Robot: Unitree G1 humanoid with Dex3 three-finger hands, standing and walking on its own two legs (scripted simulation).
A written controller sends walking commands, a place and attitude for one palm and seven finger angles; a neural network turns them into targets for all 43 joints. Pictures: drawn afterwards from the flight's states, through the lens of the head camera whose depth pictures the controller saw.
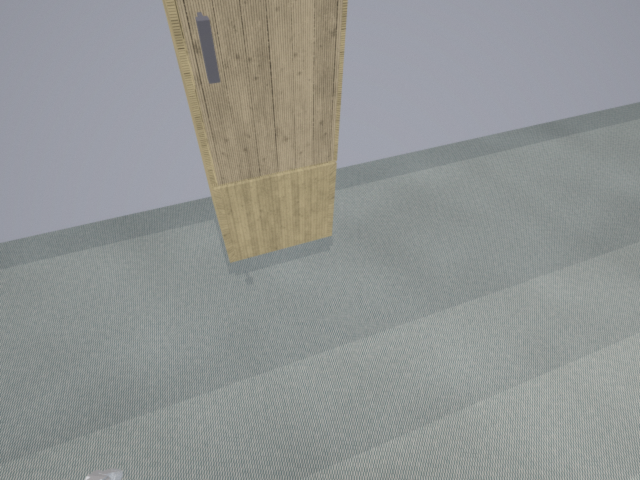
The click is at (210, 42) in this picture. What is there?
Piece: cupboard door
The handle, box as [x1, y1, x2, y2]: [195, 12, 219, 83]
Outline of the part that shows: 197,12 198,16 195,17 207,77 209,83 218,82 219,77 209,20 207,16 203,16 200,12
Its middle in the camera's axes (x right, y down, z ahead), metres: -0.27 -0.45 +0.92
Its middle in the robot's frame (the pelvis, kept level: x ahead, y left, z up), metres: +0.99 +0.33 +0.09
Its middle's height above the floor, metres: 0.86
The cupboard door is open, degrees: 0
